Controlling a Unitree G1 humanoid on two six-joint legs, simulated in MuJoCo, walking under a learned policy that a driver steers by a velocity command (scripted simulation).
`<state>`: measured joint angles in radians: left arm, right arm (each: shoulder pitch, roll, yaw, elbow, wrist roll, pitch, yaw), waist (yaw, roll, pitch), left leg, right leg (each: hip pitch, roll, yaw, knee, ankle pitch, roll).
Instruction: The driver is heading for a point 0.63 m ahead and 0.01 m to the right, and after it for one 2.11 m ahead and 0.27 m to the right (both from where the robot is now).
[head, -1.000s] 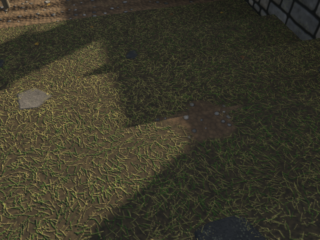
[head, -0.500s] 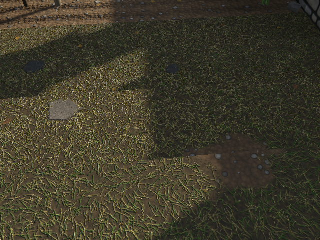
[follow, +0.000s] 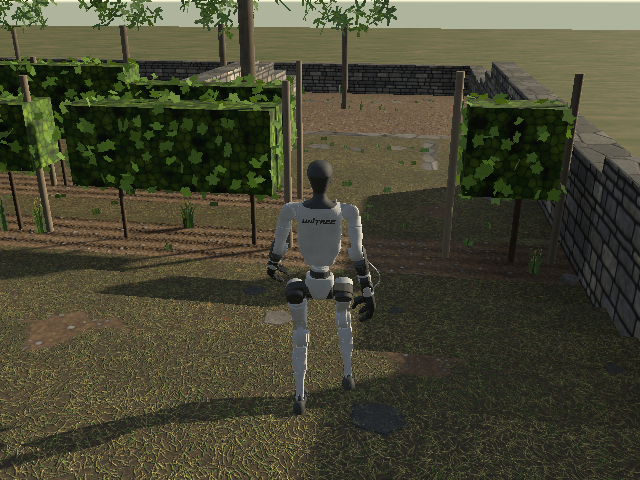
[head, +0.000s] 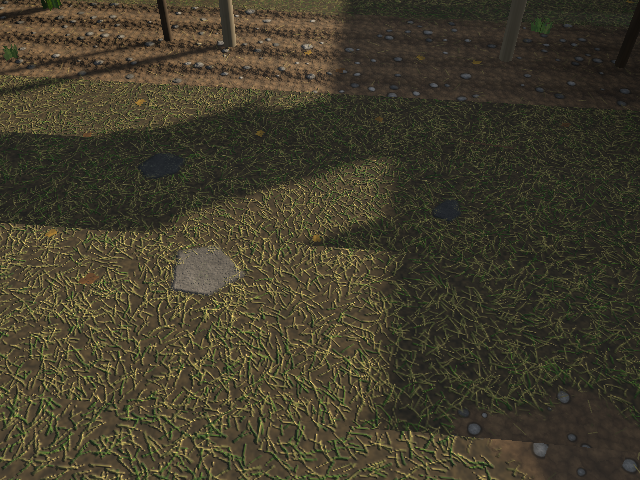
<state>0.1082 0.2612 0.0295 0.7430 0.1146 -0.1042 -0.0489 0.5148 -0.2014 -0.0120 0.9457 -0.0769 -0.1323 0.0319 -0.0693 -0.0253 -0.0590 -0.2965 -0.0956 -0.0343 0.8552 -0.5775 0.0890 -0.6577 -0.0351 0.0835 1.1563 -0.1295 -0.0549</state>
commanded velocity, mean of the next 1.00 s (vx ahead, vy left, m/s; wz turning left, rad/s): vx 0.22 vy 0.00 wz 0.10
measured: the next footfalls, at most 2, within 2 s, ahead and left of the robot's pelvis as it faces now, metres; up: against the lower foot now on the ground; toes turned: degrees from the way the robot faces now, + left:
right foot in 0.16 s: +0.24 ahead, -0.13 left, -0.16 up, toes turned +3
left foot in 0.46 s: +0.42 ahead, +0.15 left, -0.16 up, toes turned +13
